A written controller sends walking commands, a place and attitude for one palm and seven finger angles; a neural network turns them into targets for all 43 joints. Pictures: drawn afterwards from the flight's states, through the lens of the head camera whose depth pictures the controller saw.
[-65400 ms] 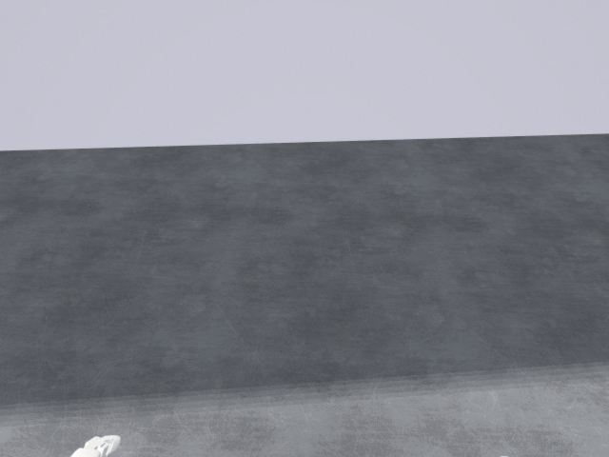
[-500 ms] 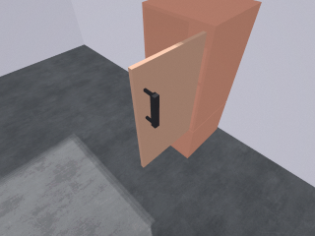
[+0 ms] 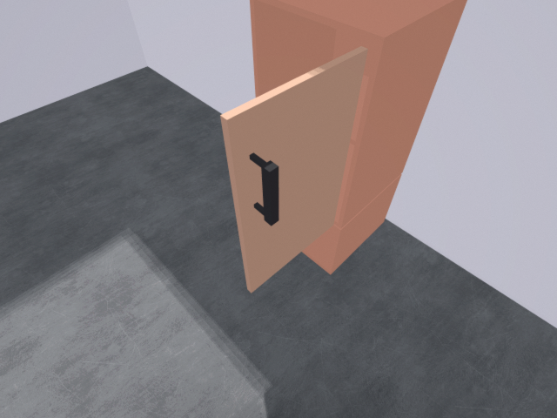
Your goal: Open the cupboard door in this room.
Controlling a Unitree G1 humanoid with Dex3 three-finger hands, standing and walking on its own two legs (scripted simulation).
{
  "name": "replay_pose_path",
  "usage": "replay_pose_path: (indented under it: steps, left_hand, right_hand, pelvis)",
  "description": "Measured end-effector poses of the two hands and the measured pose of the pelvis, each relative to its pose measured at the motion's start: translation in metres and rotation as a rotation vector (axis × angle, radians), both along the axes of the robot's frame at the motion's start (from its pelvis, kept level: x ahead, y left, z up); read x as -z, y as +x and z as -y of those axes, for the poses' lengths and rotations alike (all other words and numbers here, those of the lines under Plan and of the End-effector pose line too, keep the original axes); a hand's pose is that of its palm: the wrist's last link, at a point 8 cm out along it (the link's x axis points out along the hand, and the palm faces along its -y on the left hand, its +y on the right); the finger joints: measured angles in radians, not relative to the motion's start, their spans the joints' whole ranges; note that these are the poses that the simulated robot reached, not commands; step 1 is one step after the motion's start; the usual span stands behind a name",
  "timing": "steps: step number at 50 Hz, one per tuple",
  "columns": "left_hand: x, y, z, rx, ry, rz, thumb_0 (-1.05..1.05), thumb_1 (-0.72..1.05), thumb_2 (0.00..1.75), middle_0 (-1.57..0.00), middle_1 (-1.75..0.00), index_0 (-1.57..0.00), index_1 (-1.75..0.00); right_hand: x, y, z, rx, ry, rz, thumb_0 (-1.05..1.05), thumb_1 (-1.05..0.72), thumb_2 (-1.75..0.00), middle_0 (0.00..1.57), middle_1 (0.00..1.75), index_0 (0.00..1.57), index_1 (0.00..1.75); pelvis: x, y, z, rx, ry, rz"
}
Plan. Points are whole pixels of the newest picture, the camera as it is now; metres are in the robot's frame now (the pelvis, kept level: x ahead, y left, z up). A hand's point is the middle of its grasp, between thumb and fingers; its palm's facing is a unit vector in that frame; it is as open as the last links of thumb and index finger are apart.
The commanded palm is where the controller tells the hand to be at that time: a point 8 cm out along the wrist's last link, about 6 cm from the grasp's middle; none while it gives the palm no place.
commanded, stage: look to check the result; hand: left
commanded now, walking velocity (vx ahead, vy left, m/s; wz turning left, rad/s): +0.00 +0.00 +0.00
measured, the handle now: (263, 190) +0.52 +0.06 +0.00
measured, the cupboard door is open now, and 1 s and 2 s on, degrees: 88 88 88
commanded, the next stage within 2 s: stand and wait in 0.22 s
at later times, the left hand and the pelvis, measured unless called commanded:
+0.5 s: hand out of the picture -0.01 +0.17 -0.17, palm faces +0.05 -0.98 -0.20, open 7.4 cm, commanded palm none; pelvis +0.01 +0.00 +0.00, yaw +0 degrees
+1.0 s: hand out of the picture +0.00 +0.17 -0.17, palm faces +0.05 -0.98 -0.21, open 7.4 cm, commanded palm none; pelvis +0.01 +0.00 +0.00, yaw -1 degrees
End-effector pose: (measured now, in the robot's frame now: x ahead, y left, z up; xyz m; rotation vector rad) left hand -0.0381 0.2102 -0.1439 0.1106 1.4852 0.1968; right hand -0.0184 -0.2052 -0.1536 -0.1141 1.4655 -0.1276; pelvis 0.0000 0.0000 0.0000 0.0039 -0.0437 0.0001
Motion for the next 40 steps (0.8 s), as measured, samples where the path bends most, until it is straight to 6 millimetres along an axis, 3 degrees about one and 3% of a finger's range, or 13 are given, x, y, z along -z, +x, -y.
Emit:
replay_pose_path:
  steps: [13,40]
  left_hand:
    - [0.001,0.013,0.002,0.005,-0.006,0.026,0.0,0.9,0.89,-0.2,-0.3,-0.2,-0.3]
    - [-0.003,0.033,-0.006,0.027,0.022,0.052,0.0,0.9,0.89,-0.2,-0.3,-0.2,-0.3]
  right_hand:
    - [-0.001,0.013,0.005,-0.011,-0.014,0.023,0.0,-0.91,-0.9,0.2,0.3,0.2,0.3]
    - [-0.001,0.019,0.012,-0.003,-0.017,0.027,0.0,-0.91,-0.9,0.2,0.3,0.2,0.3]
  pelvis:
    - [-0.001,0.005,0.0,0.001,0.004,0.002]
    - [-0.001,0.012,0.003,0.009,0.008,0.001]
